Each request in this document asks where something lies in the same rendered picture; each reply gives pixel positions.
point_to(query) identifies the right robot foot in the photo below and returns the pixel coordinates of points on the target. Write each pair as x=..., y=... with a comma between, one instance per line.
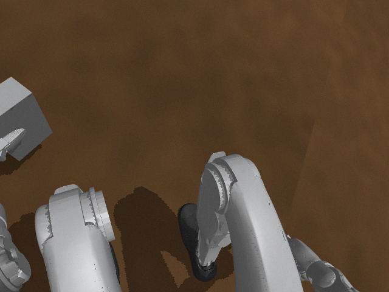
x=189, y=229

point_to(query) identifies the left robot arm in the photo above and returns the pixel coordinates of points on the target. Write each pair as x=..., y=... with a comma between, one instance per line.
x=14, y=267

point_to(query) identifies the left robot hand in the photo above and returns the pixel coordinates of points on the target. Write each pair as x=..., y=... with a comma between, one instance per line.
x=9, y=141

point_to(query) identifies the right robot hand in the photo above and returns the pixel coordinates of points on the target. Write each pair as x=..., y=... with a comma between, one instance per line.
x=303, y=256

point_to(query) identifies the right robot arm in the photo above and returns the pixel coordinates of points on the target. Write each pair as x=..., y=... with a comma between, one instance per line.
x=326, y=278

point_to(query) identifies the left robot foot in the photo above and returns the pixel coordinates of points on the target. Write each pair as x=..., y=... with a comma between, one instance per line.
x=115, y=262

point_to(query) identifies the carton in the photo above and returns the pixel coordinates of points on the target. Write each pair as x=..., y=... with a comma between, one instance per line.
x=19, y=109

